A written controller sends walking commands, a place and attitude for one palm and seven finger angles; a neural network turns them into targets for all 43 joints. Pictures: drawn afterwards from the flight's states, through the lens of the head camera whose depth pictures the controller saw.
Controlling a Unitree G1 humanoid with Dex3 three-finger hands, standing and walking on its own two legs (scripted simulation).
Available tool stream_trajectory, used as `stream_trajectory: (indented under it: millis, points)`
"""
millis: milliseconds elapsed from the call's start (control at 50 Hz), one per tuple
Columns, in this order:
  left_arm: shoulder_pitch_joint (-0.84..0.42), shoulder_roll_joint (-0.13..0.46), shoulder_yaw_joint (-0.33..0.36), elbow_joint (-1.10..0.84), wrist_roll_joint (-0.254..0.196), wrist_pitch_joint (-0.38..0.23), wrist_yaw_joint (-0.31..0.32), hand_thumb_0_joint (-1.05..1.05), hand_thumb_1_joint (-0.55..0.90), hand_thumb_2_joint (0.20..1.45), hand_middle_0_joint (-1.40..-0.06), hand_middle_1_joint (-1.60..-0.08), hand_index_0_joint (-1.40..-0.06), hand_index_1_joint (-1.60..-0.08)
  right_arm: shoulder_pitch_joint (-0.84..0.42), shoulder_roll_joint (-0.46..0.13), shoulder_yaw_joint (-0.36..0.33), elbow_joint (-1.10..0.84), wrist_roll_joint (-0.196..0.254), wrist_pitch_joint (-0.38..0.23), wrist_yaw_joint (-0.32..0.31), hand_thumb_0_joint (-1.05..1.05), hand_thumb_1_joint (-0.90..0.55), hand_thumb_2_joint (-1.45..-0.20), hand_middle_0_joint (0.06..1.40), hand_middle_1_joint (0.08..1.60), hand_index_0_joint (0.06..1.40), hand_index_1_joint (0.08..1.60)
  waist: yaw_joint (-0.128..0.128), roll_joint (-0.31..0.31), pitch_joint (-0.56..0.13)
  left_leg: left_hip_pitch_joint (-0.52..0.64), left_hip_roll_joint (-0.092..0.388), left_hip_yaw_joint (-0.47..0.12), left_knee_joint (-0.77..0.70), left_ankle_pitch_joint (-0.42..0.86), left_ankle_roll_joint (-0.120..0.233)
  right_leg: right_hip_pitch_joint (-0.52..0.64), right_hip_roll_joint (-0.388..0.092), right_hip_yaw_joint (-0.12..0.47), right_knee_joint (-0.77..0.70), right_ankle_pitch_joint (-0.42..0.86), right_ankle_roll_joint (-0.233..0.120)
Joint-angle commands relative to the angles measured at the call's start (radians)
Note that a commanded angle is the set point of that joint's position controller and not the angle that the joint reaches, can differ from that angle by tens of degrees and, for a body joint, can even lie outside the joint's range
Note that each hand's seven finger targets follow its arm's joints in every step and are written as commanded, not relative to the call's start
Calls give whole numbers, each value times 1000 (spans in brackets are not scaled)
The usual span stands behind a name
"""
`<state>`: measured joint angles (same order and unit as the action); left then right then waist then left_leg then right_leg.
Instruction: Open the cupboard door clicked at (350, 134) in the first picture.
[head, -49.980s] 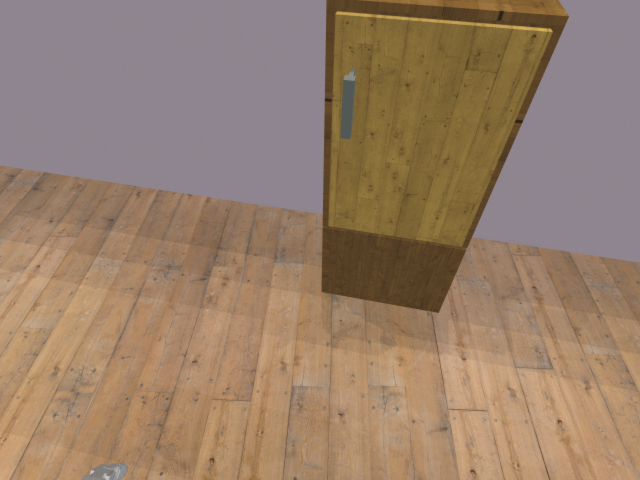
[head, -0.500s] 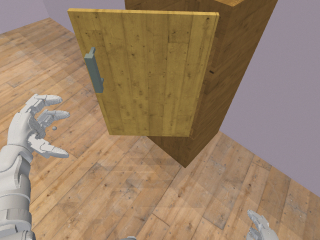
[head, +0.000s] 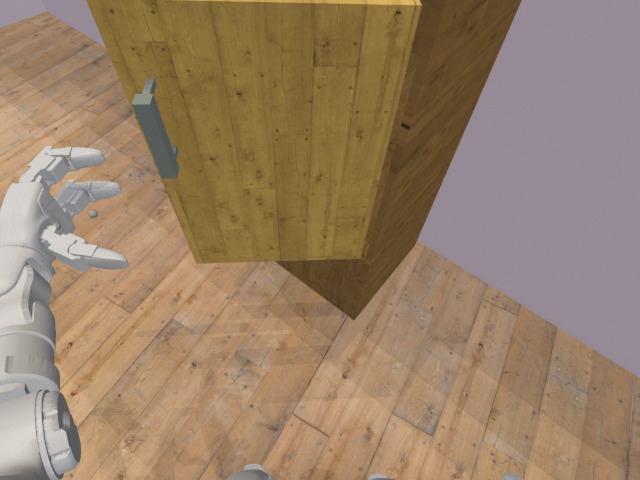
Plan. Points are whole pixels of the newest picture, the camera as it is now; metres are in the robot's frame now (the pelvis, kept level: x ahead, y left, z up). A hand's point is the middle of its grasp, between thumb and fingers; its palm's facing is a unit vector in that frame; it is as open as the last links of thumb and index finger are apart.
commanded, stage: move the hooked fingers beside the handle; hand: left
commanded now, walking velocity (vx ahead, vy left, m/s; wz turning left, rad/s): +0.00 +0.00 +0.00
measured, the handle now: (160, 130) +0.58 +0.24 +0.08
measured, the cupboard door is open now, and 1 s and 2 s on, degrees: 42 42 42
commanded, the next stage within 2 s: slide the fingers in behind the handle in 1.56 s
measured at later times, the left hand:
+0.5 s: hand (109, 167) +0.48 +0.29 +0.09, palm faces +0.06 -1.00 +0.00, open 14.0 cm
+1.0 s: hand (120, 147) +0.54 +0.29 +0.08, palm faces +0.05 -1.00 +0.00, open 14.0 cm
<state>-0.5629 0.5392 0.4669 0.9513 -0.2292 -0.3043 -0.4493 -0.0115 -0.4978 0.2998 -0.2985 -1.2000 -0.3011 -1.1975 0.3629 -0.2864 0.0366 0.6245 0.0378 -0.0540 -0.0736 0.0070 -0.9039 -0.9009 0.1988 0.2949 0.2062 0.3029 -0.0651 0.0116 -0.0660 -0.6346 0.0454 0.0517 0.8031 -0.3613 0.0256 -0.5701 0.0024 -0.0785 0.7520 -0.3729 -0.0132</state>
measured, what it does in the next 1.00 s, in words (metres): stands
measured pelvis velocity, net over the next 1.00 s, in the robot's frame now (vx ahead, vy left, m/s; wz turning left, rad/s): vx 0.02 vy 0.02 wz -0.04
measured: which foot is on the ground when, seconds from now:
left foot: down 0.00-1.00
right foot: down 0.00-1.00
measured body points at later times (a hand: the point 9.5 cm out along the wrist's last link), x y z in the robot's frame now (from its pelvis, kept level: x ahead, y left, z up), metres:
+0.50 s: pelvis +0.00 +0.01 -0.01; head +0.11 +0.03 +0.42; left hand +0.48 +0.34 +0.09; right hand +0.00 -0.27 -0.11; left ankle +0.02 +0.10 -0.71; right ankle +0.00 -0.11 -0.71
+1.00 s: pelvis +0.02 +0.02 -0.02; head +0.17 +0.05 +0.41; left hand +0.53 +0.35 +0.08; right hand -0.03 -0.25 -0.11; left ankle +0.02 +0.10 -0.71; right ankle +0.00 -0.11 -0.71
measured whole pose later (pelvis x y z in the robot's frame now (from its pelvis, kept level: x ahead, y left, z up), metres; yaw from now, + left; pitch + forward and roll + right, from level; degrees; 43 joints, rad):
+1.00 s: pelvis +0.02 +0.02 -0.02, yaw -3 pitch +22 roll -5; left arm -0.97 0.81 0.56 1.26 -0.08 -0.27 -0.45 -0.01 -0.50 0.30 -0.30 -1.20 -0.30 -1.20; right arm 0.46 -0.28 0.06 0.59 -0.01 0.11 -0.04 0.00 -0.90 -0.90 0.20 0.30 0.21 0.30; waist -0.20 0.02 -0.07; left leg -0.90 0.08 0.05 0.93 -0.42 0.04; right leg -0.80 0.03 -0.07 0.80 -0.39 0.01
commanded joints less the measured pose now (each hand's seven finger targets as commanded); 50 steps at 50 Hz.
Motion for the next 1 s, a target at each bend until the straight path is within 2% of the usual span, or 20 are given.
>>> stream_trajectory:
  millis: [0,20,100,140,220,340,380,440,480,560,600,620,680,740,780,800,840,880,960,980]
  points:
    - [-442,321,50,-143,-3,-85,1,0,-500,300,-300,-1200,-300,-1200,63,-173,-67,-84,-3,-20,-15,0,-900,-900,200,300,200,300,-14,93,-327,252,-26,-78,-80,275,9,28,37,43,-65,259,-11]
    - [-457,332,49,-133,5,-88,0,0,-500,300,-300,-1200,-300,-1200,68,-175,-66,-82,-4,-15,-15,0,-900,-900,200,300,200,300,-15,94,-347,255,-25,-82,-78,278,8,25,36,43,-62,258,-9]
    - [-570,370,45,-54,22,-92,0,0,-500,300,-300,-1200,-300,-1200,82,-182,-59,-67,-6,2,-17,0,-900,-900,200,300,200,300,-46,72,-319,198,-23,-82,-61,230,14,-1,38,49,-58,229,-5]
    - [-589,415,66,-16,38,-93,0,0,-500,300,-300,-1200,-300,-1200,89,-187,-58,-66,-7,9,-19,0,-900,-900,200,300,200,300,-45,115,-336,196,-23,-83,-53,221,10,-20,36,53,-52,213,-5]
    - [-656,422,50,4,49,-104,-4,0,-500,300,-300,-1200,-300,-1200,116,-192,-58,-59,-12,22,-16,0,-900,-900,200,300,200,300,-63,137,-393,234,-15,-98,-32,264,6,-62,41,46,-33,218,-5]
    - [-678,476,69,86,69,-81,-8,0,-500,300,-300,-1200,-300,-1200,156,-204,-58,-54,-18,49,-13,0,-900,-900,200,300,200,300,-69,133,-405,209,-9,-105,-14,283,6,-90,45,42,-21,220,-3]
    - [-738,470,45,78,81,-75,-3,0,-500,300,-300,-1200,-300,-1200,170,-206,-56,-49,-21,57,-11,0,-900,-900,200,300,200,300,-90,152,-390,213,-6,-111,-11,278,6,-128,46,38,-22,201,-1]
    - [-769,536,90,86,88,-81,4,0,-500,300,-300,-1200,-300,-1200,193,-213,-57,-47,-26,71,-12,0,-900,-900,200,300,200,300,-90,150,-441,218,-3,-116,5,318,5,-116,50,40,-10,227,-1]
    - [-770,533,83,95,96,-79,3,0,-500,300,-300,-1200,-300,-1200,205,-211,-56,-46,-28,79,-8,0,-900,-900,200,300,200,300,-92,175,-449,221,-4,-110,12,329,6,-122,52,41,-11,235,0]
    - [-803,603,104,155,118,-57,1,0,-500,300,-300,-1200,-300,-1200,223,-217,-48,-46,-28,99,-9,0,-900,-900,200,300,200,300,-108,151,-420,149,-4,-101,28,308,14,-112,55,49,-13,242,6]
    - [-837,644,116,160,130,-53,3,0,-500,300,-300,-1200,-300,-1200,232,-219,-43,-49,-31,106,-13,0,-900,-900,200,300,200,300,-113,188,-425,145,-4,-104,36,322,13,-123,57,48,-1,248,1]
    - [-871,644,102,140,138,-57,3,0,-500,300,-300,-1200,-300,-1200,238,-219,-43,-48,-33,110,-12,0,-900,-900,200,300,200,300,-122,217,-447,175,0,-112,40,344,9,-146,56,44,1,248,2]
    - [-862,669,123,151,140,-54,-1,0,-500,300,-300,-1200,-300,-1200,261,-225,-44,-45,-40,118,-8,0,-900,-900,200,300,200,300,-126,216,-486,207,8,-119,55,402,6,-158,61,38,8,273,3]
    - [-903,630,85,165,141,-44,-14,0,-500,300,-300,-1200,-300,-1200,276,-223,-42,-37,-43,131,-5,0,-900,-900,200,300,200,300,-144,257,-481,251,15,-132,66,456,-2,-214,66,27,10,275,2]
    - [-832,602,81,167,137,-30,-20,0,-500,300,-300,-1200,-300,-1200,288,-222,-46,-43,-46,139,0,0,-900,-900,200,300,200,300,-130,238,-507,271,17,-134,65,504,-3,-199,67,21,10,298,2]
    - [-797,597,93,156,128,-30,-23,0,-500,300,-300,-1200,-300,-1200,296,-219,-47,-48,-48,141,3,0,-900,-900,200,300,200,300,-112,258,-530,298,18,-135,68,565,-7,-193,71,18,16,318,-3]
    - [-789,581,95,119,119,-24,-24,0,-500,300,-300,-1200,-300,-1200,299,-216,-54,-48,-50,152,11,0,-900,-900,200,300,200,300,-114,240,-547,317,24,-134,71,606,-7,-186,74,16,12,345,3]
    - [-771,604,118,120,120,-17,-16,0,-500,300,-300,-1200,-300,-1200,293,-218,-57,-56,-48,156,13,0,-900,-900,200,300,200,300,-111,196,-511,258,17,-123,66,554,2,-154,74,19,8,353,4]
    - [-790,617,137,43,130,-45,20,0,-500,300,-300,-1200,-300,-1200,287,-212,-61,-61,-51,159,23,0,-900,-900,200,300,200,300,-102,254,-527,302,18,-123,66,581,-5,-162,77,19,10,351,2]
    - [-785,633,154,34,131,-53,27,0,-500,300,-300,-1200,-300,-1200,285,-212,-64,-62,-52,157,24,0,-900,-900,200,300,200,300,-99,239,-536,295,17,-120,67,572,-2,-142,78,22,11,359,1]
